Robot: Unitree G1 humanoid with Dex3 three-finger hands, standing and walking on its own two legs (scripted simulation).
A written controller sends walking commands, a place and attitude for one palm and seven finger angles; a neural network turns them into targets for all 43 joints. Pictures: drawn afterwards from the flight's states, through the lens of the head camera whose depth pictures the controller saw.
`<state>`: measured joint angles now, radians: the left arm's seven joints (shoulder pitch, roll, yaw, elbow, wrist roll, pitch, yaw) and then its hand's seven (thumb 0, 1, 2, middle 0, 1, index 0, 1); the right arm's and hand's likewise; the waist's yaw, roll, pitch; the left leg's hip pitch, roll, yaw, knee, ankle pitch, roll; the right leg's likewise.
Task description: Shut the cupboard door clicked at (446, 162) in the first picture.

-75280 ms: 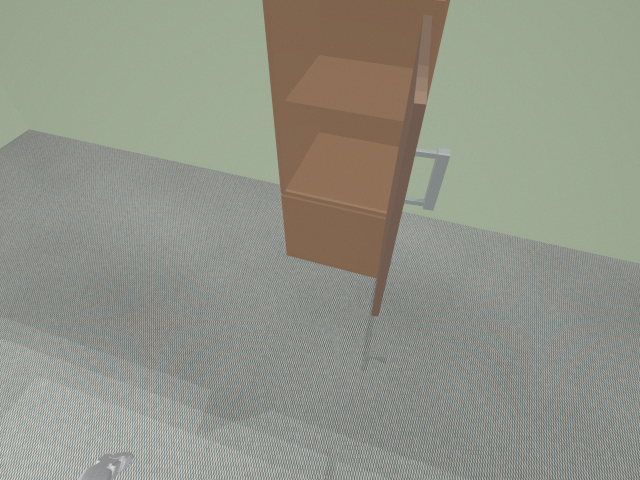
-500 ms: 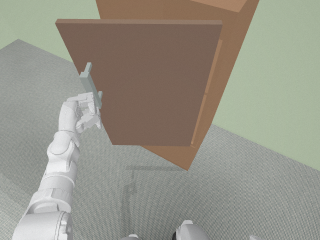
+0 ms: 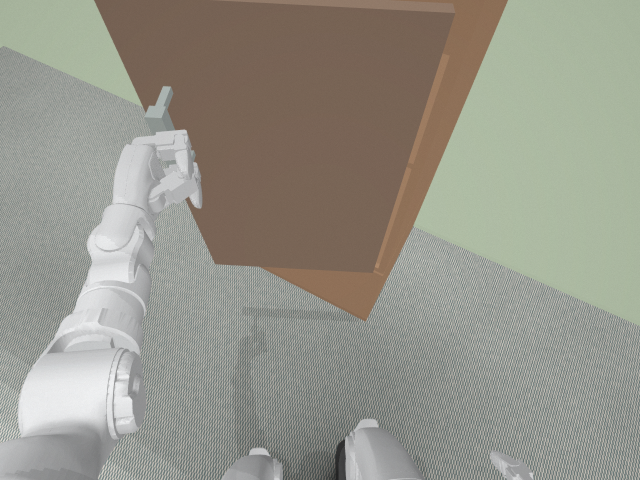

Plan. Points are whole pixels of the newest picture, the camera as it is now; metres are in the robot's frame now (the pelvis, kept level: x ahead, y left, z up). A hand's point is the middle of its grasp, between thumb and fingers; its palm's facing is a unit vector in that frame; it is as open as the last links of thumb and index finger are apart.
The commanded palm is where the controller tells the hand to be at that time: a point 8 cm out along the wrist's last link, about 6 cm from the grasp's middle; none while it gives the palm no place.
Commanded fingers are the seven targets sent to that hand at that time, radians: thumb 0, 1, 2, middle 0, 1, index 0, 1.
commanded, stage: push the door shut along its arc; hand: left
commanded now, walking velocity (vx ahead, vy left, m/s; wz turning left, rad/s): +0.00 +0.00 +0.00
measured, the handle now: (175, 139) +0.54 +0.17 +0.08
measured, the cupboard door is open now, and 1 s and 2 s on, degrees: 26 4 0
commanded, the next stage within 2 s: pull the fist back off the door in 1.52 s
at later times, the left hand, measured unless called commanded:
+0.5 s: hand (204, 146) +0.52 +0.13 +0.08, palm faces -0.25 -0.97 -0.01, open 3.1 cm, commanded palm +0.52 +0.18 +0.08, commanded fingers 0.00 0.90 0.90 -1.30 -1.50 -1.30 -1.50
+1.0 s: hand (243, 113) +0.59 +0.08 +0.08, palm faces -0.37 -0.93 +0.00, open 3.1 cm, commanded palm +0.59 +0.13 +0.08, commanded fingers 0.00 0.90 0.90 -1.30 -1.50 -1.30 -1.50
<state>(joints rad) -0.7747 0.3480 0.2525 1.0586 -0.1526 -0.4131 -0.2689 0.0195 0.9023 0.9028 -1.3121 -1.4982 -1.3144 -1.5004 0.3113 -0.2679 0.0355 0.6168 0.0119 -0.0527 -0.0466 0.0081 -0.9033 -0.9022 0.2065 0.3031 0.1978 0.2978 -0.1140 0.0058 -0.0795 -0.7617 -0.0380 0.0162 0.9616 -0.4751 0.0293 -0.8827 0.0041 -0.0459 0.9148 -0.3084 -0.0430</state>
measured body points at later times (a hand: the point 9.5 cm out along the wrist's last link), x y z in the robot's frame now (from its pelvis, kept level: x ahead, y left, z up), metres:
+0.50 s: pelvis +0.01 +0.01 -0.01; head +0.14 +0.02 +0.42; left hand +0.53 +0.18 +0.08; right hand +0.01 -0.26 -0.12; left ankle -0.01 +0.10 -0.68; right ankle +0.07 -0.09 -0.68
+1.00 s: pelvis +0.02 +0.01 -0.02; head +0.19 +0.02 +0.40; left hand +0.60 +0.13 +0.08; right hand -0.02 -0.25 -0.12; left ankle -0.01 +0.10 -0.68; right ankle +0.07 -0.09 -0.68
